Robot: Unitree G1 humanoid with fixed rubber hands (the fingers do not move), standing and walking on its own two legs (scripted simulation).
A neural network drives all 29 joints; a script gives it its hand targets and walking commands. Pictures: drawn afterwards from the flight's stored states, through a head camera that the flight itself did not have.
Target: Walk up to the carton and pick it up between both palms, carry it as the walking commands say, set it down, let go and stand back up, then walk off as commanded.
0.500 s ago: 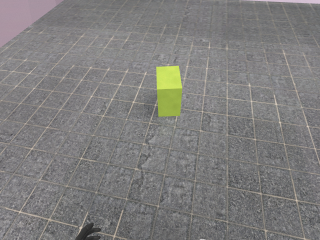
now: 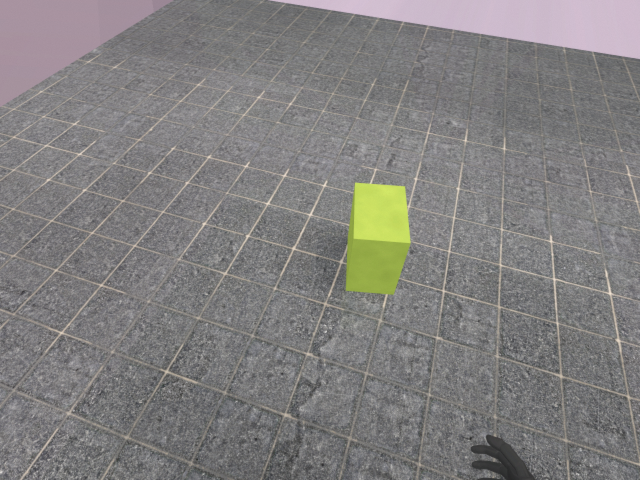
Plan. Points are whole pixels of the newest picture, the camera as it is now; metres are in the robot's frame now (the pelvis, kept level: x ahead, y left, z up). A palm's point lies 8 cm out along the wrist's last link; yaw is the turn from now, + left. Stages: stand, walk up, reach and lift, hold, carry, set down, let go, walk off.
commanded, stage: walk up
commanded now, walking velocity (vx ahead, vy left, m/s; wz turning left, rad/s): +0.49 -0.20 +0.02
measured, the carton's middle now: (374, 239) +1.00 -0.15 -0.61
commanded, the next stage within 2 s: none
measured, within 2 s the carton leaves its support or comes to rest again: neither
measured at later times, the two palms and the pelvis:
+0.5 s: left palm (251, 314) +0.40 +0.15 -0.12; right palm out of the picture +0.12 -0.30 -0.13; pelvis +0.24 -0.07 +0.00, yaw +1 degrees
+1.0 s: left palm (224, 347) +0.34 +0.19 -0.13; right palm (477, 236) +0.60 -0.26 -0.11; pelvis +0.45 -0.04 +0.00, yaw +1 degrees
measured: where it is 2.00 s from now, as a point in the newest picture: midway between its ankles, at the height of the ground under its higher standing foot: (357, 372)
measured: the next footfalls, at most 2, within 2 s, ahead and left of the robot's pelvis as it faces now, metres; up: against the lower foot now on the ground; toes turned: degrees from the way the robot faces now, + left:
right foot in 0.48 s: +0.37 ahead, -0.20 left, +0.00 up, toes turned -9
left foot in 0.98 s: +0.59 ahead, +0.04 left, +0.00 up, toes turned +5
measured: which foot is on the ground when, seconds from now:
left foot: down 0.00-0.48, up 0.50-0.96, down 0.98-1.00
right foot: up 0.00-0.46, down 0.48-0.98, up 1.00-1.00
